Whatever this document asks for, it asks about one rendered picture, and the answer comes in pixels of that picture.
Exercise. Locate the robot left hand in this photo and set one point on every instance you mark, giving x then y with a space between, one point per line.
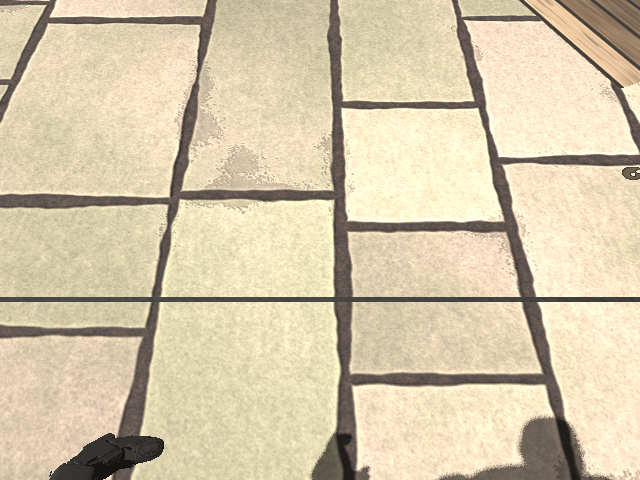
106 455

